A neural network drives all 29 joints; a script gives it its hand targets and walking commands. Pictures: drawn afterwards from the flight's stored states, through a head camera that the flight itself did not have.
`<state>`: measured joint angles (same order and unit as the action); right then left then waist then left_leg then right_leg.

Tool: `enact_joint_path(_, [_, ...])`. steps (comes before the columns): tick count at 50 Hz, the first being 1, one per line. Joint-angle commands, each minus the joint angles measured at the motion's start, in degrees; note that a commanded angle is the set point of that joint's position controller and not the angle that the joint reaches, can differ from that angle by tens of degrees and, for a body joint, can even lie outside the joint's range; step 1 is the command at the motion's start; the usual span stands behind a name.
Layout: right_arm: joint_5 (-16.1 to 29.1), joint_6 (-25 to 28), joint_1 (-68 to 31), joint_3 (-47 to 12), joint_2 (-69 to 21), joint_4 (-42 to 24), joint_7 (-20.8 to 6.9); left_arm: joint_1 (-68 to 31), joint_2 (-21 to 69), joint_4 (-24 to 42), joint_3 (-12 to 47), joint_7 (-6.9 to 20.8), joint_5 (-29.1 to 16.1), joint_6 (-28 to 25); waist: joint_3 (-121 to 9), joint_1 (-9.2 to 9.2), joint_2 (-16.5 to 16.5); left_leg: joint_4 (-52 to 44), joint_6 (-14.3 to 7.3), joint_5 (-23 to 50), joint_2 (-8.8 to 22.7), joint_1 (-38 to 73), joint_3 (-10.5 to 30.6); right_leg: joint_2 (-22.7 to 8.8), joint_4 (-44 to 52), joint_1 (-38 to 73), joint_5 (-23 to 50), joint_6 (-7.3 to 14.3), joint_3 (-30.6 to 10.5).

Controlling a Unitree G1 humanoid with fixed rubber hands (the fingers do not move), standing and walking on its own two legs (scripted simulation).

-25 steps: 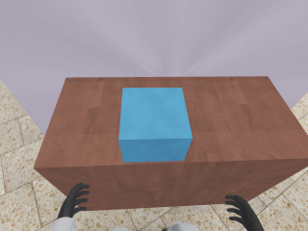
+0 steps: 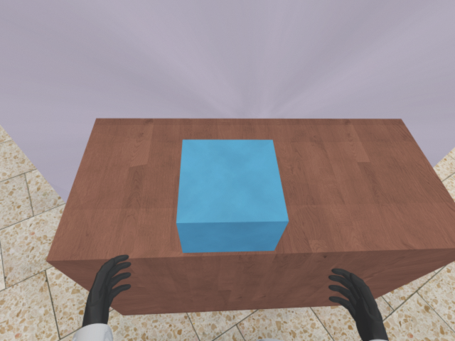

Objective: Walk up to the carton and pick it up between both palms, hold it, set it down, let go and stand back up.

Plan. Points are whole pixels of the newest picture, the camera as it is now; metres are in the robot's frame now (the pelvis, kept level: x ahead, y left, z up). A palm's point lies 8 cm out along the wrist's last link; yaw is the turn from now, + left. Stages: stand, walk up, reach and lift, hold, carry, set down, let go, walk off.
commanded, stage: reach and lift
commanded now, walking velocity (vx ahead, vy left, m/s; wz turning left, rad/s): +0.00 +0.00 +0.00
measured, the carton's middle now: (228, 195) +0.42 +0.00 -0.05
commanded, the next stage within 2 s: none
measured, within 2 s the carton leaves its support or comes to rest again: neither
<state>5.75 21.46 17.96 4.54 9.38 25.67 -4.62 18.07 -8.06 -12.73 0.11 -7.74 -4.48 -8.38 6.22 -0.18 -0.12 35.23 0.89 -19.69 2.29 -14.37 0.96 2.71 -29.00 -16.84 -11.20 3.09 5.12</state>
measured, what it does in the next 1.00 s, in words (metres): stands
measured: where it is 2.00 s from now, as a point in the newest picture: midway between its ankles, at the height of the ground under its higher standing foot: outside the picture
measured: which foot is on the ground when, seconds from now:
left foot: down 0.00-1.00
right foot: down 0.00-1.00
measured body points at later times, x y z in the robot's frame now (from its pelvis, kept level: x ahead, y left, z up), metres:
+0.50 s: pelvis +0.00 +0.00 +0.00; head +0.03 +0.01 +0.45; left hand +0.22 +0.21 -0.02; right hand +0.21 -0.22 -0.02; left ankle -0.01 +0.12 -0.73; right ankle +0.05 -0.09 -0.73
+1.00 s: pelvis +0.01 +0.00 +0.00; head +0.04 +0.01 +0.45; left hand +0.29 +0.19 +0.03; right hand +0.29 -0.22 +0.02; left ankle -0.01 +0.12 -0.73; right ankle +0.05 -0.09 -0.73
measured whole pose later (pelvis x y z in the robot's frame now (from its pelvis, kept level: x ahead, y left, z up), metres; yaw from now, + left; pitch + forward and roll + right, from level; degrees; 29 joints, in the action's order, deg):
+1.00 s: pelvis +0.01 +0.00 +0.00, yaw +0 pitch +0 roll -2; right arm 9.7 0.8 0.0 4.5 11.7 16.6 -2.2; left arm 1.4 -10.0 -2.7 3.1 -10.5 -10.6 12.3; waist 3.4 -0.2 -0.5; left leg 33.4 0.9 -19.4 2.3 -14.0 1.0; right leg 2.8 -27.1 -16.4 -10.8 2.9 5.1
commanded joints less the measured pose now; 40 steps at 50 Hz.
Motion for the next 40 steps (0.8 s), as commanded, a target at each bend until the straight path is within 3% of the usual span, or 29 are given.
enact_joint_path(1, [6.2,4.86,0.82,-0.4,6.39,-13.6,0.18,1.01,-6.44,9.87,5.39,-0.59,-2.14,-6.49,-15.02,2.32,-1.1,-14.19,2.0,12.33,-1.49,-2.03,-0.7,-2.16,5.26,17.55,5.75,-0.49,-7.66])
enact_joint_path(2, [7.45,4.44,1.32,0.51,6.16,-13.28,-0.14,1.14,-5.57,11.21,6.69,-0.62,-4.02,-6.53,-16.2,1.02,-0.93,-14.5,1.32,13.37,-1.97,0.38,-1.26,-1.53,5.59,17.15,6.02,-0.18,-7.38])
enact_joint_path(5, [8.11,5.62,0.58,-0.25,7.24,-16.24,0.01,2.73,-5.85,14.73,8.58,-0.6,-5.88,-7.79,-18.56,0.69,-0.38,-12.49,2.61,18.0,-1.05,2.29,0.08,-1.23,5.26,18.11,9.66,0.73,-7.41])
enact_joint_path(6, [8.64,5.82,0.99,-0.91,7.52,-16.24,-0.01,3.7,-5.61,14.08,8.04,-0.73,-4.65,-8.19,-19.27,1.93,-0.88,-12.78,2.47,19.54,-1.38,2.21,-0.6,-0.86,4.61,17.53,11.32,0.23,-6.91])
enact_joint_path(7, [8.21,6.29,0.97,-0.67,6.76,-16.33,-0.35,3.16,-5.34,14.95,9.53,-0.89,-5.02,-8.96,-19.42,0.97,-1.46,-12.4,2.45,19.87,-1.0,2.84,-0.73,-0.48,3.9,17.2,11.79,0.46,-6.22])
enact_joint_path(9, [8.13,6.06,-2.17,0.34,7.77,-15.54,-0.79,0.3,-4.6,14.68,10.03,-1.39,-5.17,-9.07,-17.37,0.27,-1.11,-13.19,2.65,14.18,-0.87,1.54,0.48,-0.49,4.74,15.21,6.84,0.75,-6.24])
enact_joint_path(14, [8.49,3.4,-5.07,-0.65,7.53,-17.81,-0.47,-3.94,-5.75,12.43,9.58,-1.82,-5.23,-7.11,-15.66,1.24,-2.11,-15.64,1.96,12.05,-1.48,-0.11,-0.35,-1.4,5.88,17.65,4.92,0.45,-7.16])
enact_joint_path(15, [7.98,2.64,-9.18,0.11,7.61,-17.76,-1.11,-7.94,-6.0,11.85,9.74,-1.96,-7.06,-6.52,-17.38,0.1,-0.88,-15.48,2.04,7.83,-0.53,-1.86,-0.12,-1.42,6.11,15.29,1.33,0.92,-7.76])
enact_joint_path(16, [7.78,2.24,-10.68,1.61,8.75,-16.59,-1.1,-10.0,-5.71,13.73,10.79,-2.84,-5.89,-6.15,-16.42,0.01,-3.36,-16.22,2.7,5.46,-0.62,-1.65,0.61,-1.43,5.85,13.47,-0.03,0.89,-7.2])
enact_joint_path(18, [8.9,0.74,-9.83,-0.02,7.02,-19.46,-0.89,-10.39,-5.07,16.14,9.66,-3.32,-6.95,-5.61,-16.6,1.12,-1.79,-16.98,1.83,5.11,-0.93,-2.64,-1.16,-2.01,5.8,15.57,0.16,0.41,-7.81])
enact_joint_path(19, [9.19,-0.44,-13.59,0.29,7.21,-18.09,-1.13,-14.94,-4.28,15.5,10.8,-3.62,-6.94,-4.2,-17.28,1.06,-3.68,-17.31,1.69,1.83,-0.51,-5.06,-0.35,-2.37,5.36,15.38,-2.25,0.69,-8.17])
enact_joint_path(20, [7.64,-1.31,-12.12,0.59,7.38,-20.93,-0.65,-12.63,-4.75,14.72,10.73,-3.53,-8.38,-3.09,-15.53,0.24,0.22,-18.37,1.24,4.34,-0.65,-4.76,-0.15,-2.12,6.23,15.75,0.59,-0.2,-7.36])
enact_joint_path(21, [7.97,-2.13,-13.15,1.55,7.98,-19.74,-0.45,-12.84,-6.17,14.58,9.6,-3.45,-6.97,-2.17,-14.98,1.72,-2.31,-18.03,1.47,5.14,-1.43,-4.39,-1.56,-2.67,6.32,15.87,0.95,-0.13,-7.63])
enact_joint_path(22, [7.12,-2.98,-15.54,1.49,8.18,-19.07,-0.33,-16.96,-5.72,14.29,9.77,-3.62,-7.02,-1.58,-14.99,-0.08,-1.4,-18.04,1.41,2.19,-0.89,-4.78,-1.03,-2.72,6.16,14.87,-2.16,0.04,-7.6])
enact_joint_path(23, [6.61,-4.41,-17.33,2.26,6.64,-20.12,0.35,-19.2,-6.4,14.33,9.36,-3.43,-8.36,-0.57,-16.48,0.04,-0.55,-17.77,0.84,1.27,-0.96,-5.75,-1.29,-3.0,6.15,15.32,-1.74,0.01,-8.01])
enact_joint_path(25, [7.84,-6.09,-20.32,2.85,7.89,-22.59,0.27,-21.15,-7.13,16.2,8.59,-3.86,-8.19,1.95,-21.32,0.15,-3.32,-16.85,1.16,4.78,-1.04,-3.87,-1.63,-2.82,4.9,16.46,2.48,-0.18,-7.44])
enact_joint_path(26, [7.46,-6.55,-18.94,2.83,8.27,-22.39,0.63,-20.24,-6.15,16.79,8.48,-3.73,-7.97,2.51,-20.74,0.14,-1.21,-16.66,1.22,7.48,-0.81,-2.83,-1.27,-2.55,4.8,16.3,4.98,-0.46,-7.52])
enact_joint_path(28, [7.34,-7.63,-18.67,4.64,9.93,-21.72,0.92,-19.28,-5.39,20.24,9.09,-3.99,-7.38,3.9,-22.68,-1.08,-2.87,-16.0,2.27,9.78,-0.77,-0.29,0.06,-1.97,5.62,15.5,6.55,-0.24,-6.81])
enact_joint_path(29, [8.03,-7.88,-17.25,3.01,9.67,-23.44,1.33,-16.76,-5.85,19.4,7.97,-3.59,-7.21,4.95,-21.64,-0.05,-1.28,-16.02,2.33,13.25,-0.88,0.89,-0.3,-1.4,5.48,17.08,8.84,-0.01,-7.05])
enact_joint_path(30, [8.38,-8.69,-17.99,2.36,9.58,-21.33,1.54,-17.7,-5.26,19.03,8.41,-3.32,-6.3,6.27,-20.51,-0.3,-2.54,-15.61,2.45,16.17,-1.14,0.48,-0.65,-1.72,4.95,17.96,11.96,-0.13,-7.36])
enact_joint_path(31, [7.61,-9.8,-22.86,2.32,8.94,-22.75,1.72,-22.56,-6.19,16.62,6.36,-3.11,-6.63,7.27,-19.58,0.49,-0.74,-16.39,1.26,12.25,-1.53,-2.7,-0.84,-1.91,5.28,18.91,8.18,-0.45,-7.75])
enact_joint_path(32, [8.92,-10.81,-20.1,1.08,9.57,-22.55,1.68,-19.35,-6.4,18.88,6.51,-2.99,-6.83,8.09,-20.42,-0.33,-2.11,-16.06,2.48,16.05,-0.99,-0.42,-0.18,-1.74,5.13,19.82,11.7,-0.36,-7.64])
enact_joint_path(33, [9.63,-11.21,-17.36,0.88,9.87,-21.09,1.72,-15.07,-4.59,20.64,5.0,-3.15,-5.42,9.64,-19.9,0.77,-3.95,-16.47,2.82,19.67,-1.32,1.91,-0.33,-1.46,5.65,21.32,14.08,0.04,-6.89])
enact_joint_path(34, [8.72,-11.28,-19.69,1.9,10.16,-21.72,2.04,-17.8,-5.14,20.58,5.59,-2.6,-5.67,10.13,-19.55,-0.24,-2.49,-15.16,2.89,20.71,-1.4,1.86,-0.11,-1.26,5.16,19.75,15.13,-0.1,-7.51])
enact_joint_path(35, [9.47,-12.2,-25.24,2.0,10.29,-24.08,2.08,-24.32,-5.69,22.83,5.67,-2.89,-7.12,10.99,-22.01,0.01,-4.27,-15.33,3.31,18.53,-0.98,1.82,0.52,-1.14,5.46,19.88,12.24,0.79,-7.84])
enact_joint_path(36, [9.07,-12.55,-20.54,1.58,9.45,-23.29,2.16,-19.03,-5.43,21.43,4.59,-2.55,-5.49,11.85,-20.87,1.1,-3.31,-15.71,2.5,18.93,-1.19,1.03,-0.06,-1.93,5.95,20.3,13.93,-0.26,-7.85])
enact_joint_path(37, [8.56,-12.76,-25.26,2.84,10.0,-24.86,2.34,-25.81,-6.12,25.18,4.96,-2.98,-6.85,11.83,-25.04,-0.09,-3.97,-14.98,2.67,17.6,-1.28,0.91,0.11,-1.63,5.4,19.17,12.27,-0.01,-7.66])
enact_joint_path(38, [9.22,-12.75,-25.12,2.76,10.26,-27.64,2.23,-23.83,-6.57,26.7,4.51,-3.34,-7.21,12.49,-24.91,1.25,-4.93,-15.59,2.56,19.28,-1.23,0.88,-0.22,-1.87,4.85,19.94,14.07,-0.1,-7.25])
enact_joint_path(40, [7.36,-13.89,-27.32,3.36,10.25,-24.48,2.73,-28.18,-5.98,22.09,5.1,-2.56,-8.01,13.81,-21.67,-1.32,-2.18,-15.97,1.97,16.58,-1.05,-0.34,0.07,-1.87,6.05,18.89,11.75,-0.59,-7.53])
